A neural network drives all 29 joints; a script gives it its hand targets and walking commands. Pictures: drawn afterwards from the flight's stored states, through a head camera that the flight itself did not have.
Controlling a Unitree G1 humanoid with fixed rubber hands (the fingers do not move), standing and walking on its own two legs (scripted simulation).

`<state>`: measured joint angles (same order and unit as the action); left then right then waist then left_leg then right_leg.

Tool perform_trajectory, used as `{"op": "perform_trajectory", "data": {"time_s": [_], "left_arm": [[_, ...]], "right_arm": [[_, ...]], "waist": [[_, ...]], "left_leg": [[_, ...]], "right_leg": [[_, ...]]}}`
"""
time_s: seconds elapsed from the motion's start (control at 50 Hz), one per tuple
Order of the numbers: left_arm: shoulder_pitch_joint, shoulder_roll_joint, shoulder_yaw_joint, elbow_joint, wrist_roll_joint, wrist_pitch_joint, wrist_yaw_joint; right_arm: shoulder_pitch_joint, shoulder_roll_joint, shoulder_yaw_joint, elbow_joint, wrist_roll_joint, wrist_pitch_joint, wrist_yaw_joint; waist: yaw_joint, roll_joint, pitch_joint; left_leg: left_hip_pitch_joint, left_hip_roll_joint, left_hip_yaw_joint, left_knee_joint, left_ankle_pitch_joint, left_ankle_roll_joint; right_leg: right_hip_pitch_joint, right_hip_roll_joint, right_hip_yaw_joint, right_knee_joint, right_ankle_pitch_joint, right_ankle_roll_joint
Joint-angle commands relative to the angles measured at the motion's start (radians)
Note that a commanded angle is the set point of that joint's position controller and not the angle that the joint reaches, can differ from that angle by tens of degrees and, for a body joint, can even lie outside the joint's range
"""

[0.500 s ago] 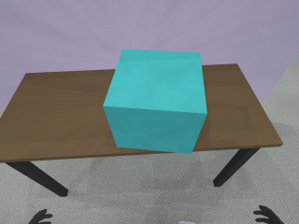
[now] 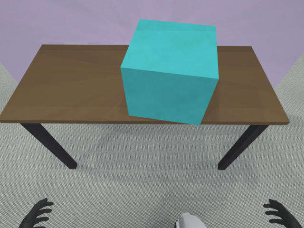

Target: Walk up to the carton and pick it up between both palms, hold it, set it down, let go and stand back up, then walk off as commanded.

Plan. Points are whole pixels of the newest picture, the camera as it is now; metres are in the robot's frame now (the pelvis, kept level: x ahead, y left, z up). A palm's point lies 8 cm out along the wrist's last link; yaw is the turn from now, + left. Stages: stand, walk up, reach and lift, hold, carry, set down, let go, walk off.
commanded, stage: walk off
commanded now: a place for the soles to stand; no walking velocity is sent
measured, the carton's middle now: (170, 72) +0.62 -0.05 +0.01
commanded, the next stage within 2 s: none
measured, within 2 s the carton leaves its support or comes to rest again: neither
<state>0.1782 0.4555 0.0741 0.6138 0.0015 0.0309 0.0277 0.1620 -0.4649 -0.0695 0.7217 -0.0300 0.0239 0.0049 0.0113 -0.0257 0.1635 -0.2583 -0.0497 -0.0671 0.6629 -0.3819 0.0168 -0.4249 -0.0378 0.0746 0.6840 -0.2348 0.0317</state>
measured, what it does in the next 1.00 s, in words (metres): walks backwards: right foot, then left foot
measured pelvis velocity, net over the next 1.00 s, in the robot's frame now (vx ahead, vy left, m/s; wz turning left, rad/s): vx -0.33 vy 0.02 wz -0.12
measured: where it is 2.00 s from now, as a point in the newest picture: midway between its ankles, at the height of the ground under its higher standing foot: outside the picture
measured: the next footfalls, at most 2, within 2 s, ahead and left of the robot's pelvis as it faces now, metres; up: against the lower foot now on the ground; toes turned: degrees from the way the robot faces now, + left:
right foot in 0.40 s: -0.12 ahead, -0.13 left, +0.00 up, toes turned -1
left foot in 0.70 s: -0.21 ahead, +0.13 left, +0.00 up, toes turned -8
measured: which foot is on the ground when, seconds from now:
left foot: down 0.00-0.40, up 0.42-0.68, down 0.70-1.00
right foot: down 0.00-0.00, up 0.02-0.38, down 0.40-0.70, up 0.72-1.00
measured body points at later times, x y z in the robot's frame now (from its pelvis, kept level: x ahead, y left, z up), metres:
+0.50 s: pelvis -0.16 +0.00 +0.01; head -0.11 -0.02 +0.45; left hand -0.04 +0.33 -0.08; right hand -0.06 -0.35 -0.09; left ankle -0.10 +0.13 -0.65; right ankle -0.16 -0.13 -0.72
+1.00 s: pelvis -0.33 +0.02 +0.01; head -0.26 +0.04 +0.46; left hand -0.20 +0.35 -0.10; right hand -0.24 -0.34 -0.05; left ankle -0.25 +0.14 -0.72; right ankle -0.38 -0.12 -0.66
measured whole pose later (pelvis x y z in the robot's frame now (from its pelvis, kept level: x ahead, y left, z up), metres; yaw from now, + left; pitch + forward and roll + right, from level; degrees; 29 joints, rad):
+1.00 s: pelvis -0.33 +0.02 +0.01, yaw -7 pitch -1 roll -2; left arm 0.24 0.45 0.11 0.73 0.00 0.06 0.01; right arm 0.18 -0.46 -0.07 0.69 -0.03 0.00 -0.03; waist 0.00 -0.03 0.19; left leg -0.35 0.03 -0.04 0.59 -0.21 0.00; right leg -0.38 0.11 0.15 1.03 -0.50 0.02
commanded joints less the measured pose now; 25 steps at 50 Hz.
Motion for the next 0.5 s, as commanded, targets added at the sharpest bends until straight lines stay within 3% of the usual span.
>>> {"op": "perform_trajectory", "data": {"time_s": [0.0, 0.02, 0.04, 0.06, 0.08, 0.1, 0.12, 0.18, 0.22, 0.24, 0.26, 0.28, 0.3, 0.32, 0.34, 0.36, 0.38, 0.4, 0.42, 0.44, 0.46, 0.48], "left_arm": [[0.061, 0.090, 0.051, -0.042, -0.015, 0.014, 0.012], [0.016, 0.138, 0.064, -0.054, -0.005, 0.022, 0.021], [0.015, 0.165, 0.065, -0.020, -0.014, 0.018, 0.017], [0.093, 0.161, 0.064, 0.020, -0.023, 0.018, 0.018], [0.151, 0.152, 0.062, 0.032, -0.026, 0.017, 0.014], [0.151, 0.137, 0.064, 0.031, -0.023, 0.012, 0.008], [0.158, 0.139, 0.065, 0.027, -0.018, 0.012, 0.001], [0.100, 0.130, 0.069, 0.015, -0.010, 0.009, -0.008], [0.125, 0.133, 0.068, 0.026, -0.004, 0.008, -0.012], [0.135, 0.123, 0.065, 0.016, -0.003, 0.008, -0.012], [0.147, 0.128, 0.065, 0.023, -0.005, 0.004, -0.016], [0.178, 0.123, 0.065, 0.032, -0.005, 0.004, -0.019], [0.191, 0.127, 0.068, 0.036, -0.004, 0.006, -0.024], [0.238, 0.117, 0.071, 0.054, -0.002, 0.001, -0.027], [0.250, 0.122, 0.073, 0.064, 0.005, -0.004, -0.026], [0.247, 0.167, 0.078, 0.053, 0.015, -0.009, -0.026], [0.163, 0.225, 0.076, 0.021, 0.020, -0.017, -0.023], [0.110, 0.273, 0.092, 0.005, 0.032, -0.008, -0.016], [0.053, 0.258, 0.088, -0.025, 0.038, -0.014, -0.005], [0.003, 0.230, 0.077, -0.034, 0.032, -0.018, 0.001], [-0.044, 0.206, 0.069, -0.048, 0.029, -0.017, 0.003], [-0.074, 0.197, 0.071, -0.056, 0.025, -0.016, 0.000]], "right_arm": [[0.082, -0.273, -0.064, -0.042, -0.030, -0.014, 0.009], [0.008, -0.289, -0.065, -0.045, -0.031, -0.013, 0.000], [-0.026, -0.243, -0.053, -0.077, -0.032, -0.020, -0.009], [-0.062, -0.205, -0.048, -0.086, -0.030, -0.023, -0.020], [-0.094, -0.201, -0.045, -0.090, -0.030, -0.021, -0.023], [-0.075, -0.187, -0.042, -0.080, -0.030, -0.022, -0.031], [-0.040, -0.182, -0.043, -0.082, -0.025, -0.022, -0.029], [0.055, -0.169, -0.052, -0.087, -0.018, -0.019, -0.026], [0.037, -0.186, -0.059, -0.091, -0.012, -0.012, -0.026], [0.027, -0.186, -0.059, -0.095, -0.015, -0.008, -0.019], [0.025, -0.188, -0.059, -0.100, -0.012, -0.008, -0.019], [0.016, -0.199, -0.065, -0.099, -0.017, -0.001, -0.015], [0.008, -0.214, -0.072, -0.101, -0.013, 0.002, -0.012], [-0.008, -0.207, -0.070, -0.107, -0.016, 0.008, -0.011], [0.015, -0.192, -0.068, -0.090, -0.011, 0.013, -0.014], [0.039, -0.159, -0.062, -0.080, -0.008, 0.015, -0.018], [0.033, -0.101, -0.050, -0.081, 0.008, 0.019, -0.024], [-0.029, -0.127, -0.056, -0.079, 0.002, 0.020, -0.035], [-0.029, -0.132, -0.058, -0.063, 0.012, 0.020, -0.038], [0.003, -0.138, -0.058, -0.042, 0.025, 0.015, -0.037], [0.070, -0.158, -0.061, -0.031, 0.030, 0.006, -0.034], [0.133, -0.182, -0.065, -0.025, 0.031, 0.002, -0.033]], "waist": [[-0.037, 0.281, -0.174], [-0.051, 0.306, -0.135], [-0.023, 0.177, -0.098], [0.015, 0.094, -0.060], [0.027, 0.147, -0.071], [0.012, 0.168, -0.096], [0.002, 0.150, -0.110], [-0.053, 0.144, -0.138], [-0.048, 0.196, -0.160], [-0.040, 0.231, -0.151], [-0.029, 0.223, -0.156], [-0.018, 0.278, -0.186], [-0.003, 0.281, -0.191], [0.028, 0.251, -0.196], [0.028, 0.177, -0.190], [0.034, -0.032, -0.188], [0.004, -0.264, -0.165], [0.039, -0.209, -0.131], [0.027, -0.172, -0.080], [-0.004, -0.110, -0.072], [-0.044, -0.113, -0.112], [-0.062, -0.167, -0.142]], "left_leg": [[0.016, 0.421, -0.460, -0.342, 0.343, 0.208], [-0.144, 0.465, -0.554, -0.359, 0.351, 0.314], [-0.145, 0.398, -0.414, -0.310, 0.376, 0.273], [-0.130, 0.339, -0.290, -0.254, 0.447, 0.237], [-0.071, 0.307, -0.221, -0.226, 0.436, 0.218], [-0.003, 0.292, -0.197, -0.214, 0.434, 0.216], [0.033, 0.280, -0.167, -0.199, 0.441, 0.216], [0.116, 0.279, -0.193, -0.191, 0.396, 0.217], [0.118, 0.306, -0.209, -0.204, 0.331, 0.228], [0.094, 0.300, -0.210, -0.204, 0.299, 0.221], [0.051, 0.286, -0.181, -0.200, 0.304, 0.204], [0.063, 0.300, -0.172, -0.182, 0.326, 0.203], [0.026, 0.291, -0.169, -0.182, 0.316, 0.185], [-0.012, 0.277, -0.143, -0.147, 0.283, 0.157], [-0.086, 0.242, -0.129, -0.084, 0.215, 0.122], [-0.158, 0.119, -0.056, 0.083, 0.053, 0.069], [-0.278, -0.018, 0.030, 0.284, -0.239, 0.006], [-0.209, -0.028, -0.028, 0.508, -0.254, 0.008], [-0.188, -0.064, -0.111, 0.604, -0.210, 0.009], [-0.192, -0.090, -0.135, 0.648, -0.153, 0.009], [-0.178, -0.085, -0.106, 0.647, -0.103, -0.003], [-0.148, -0.077, -0.065, 0.648, -0.066, -0.016]], "right_leg": [[-0.157, 0.189, 0.055, 0.381, -0.423, -0.044], [-0.062, 0.184, 0.146, 0.572, -0.452, -0.055], [-0.066, 0.182, 0.190, 0.633, -0.374, -0.060], [-0.089, 0.187, 0.191, 0.664, -0.314, -0.056], [-0.109, 0.193, 0.165, 0.677, -0.274, -0.042], [-0.123, 0.191, 0.148, 0.646, -0.255, -0.034], [-0.125, 0.196, 0.143, 0.624, -0.257, -0.027], [-0.133, 0.182, 0.114, 0.464, -0.283, -0.022], [-0.081, 0.145, 0.091, 0.371, -0.283, -0.023], [-0.055, 0.129, 0.071, 0.278, -0.286, -0.030], [-0.001, 0.124, 0.046, 0.215, -0.275, -0.033], [0.041, 0.096, 0.032, 0.120, -0.291, -0.046], [0.115, 0.092, -0.006, 0.021, -0.267, -0.058], [0.194, 0.086, -0.016, -0.112, -0.190, -0.072], [0.257, 0.089, -0.003, -0.186, -0.139, -0.088], [0.274, 0.008, 0.190, -0.302, -0.135, -0.121], [0.202, -0.201, 0.481, -0.341, 0.036, -0.209], [-0.021, -0.287, 0.527, -0.349, 0.116, -0.341], [-0.074, -0.247, 0.441, -0.328, 0.195, -0.329], [-0.050, -0.197, 0.338, -0.276, 0.307, -0.297], [-0.017, -0.155, 0.227, -0.229, 0.334, -0.271], [0.020, -0.132, 0.170, -0.206, 0.359, -0.247]]}}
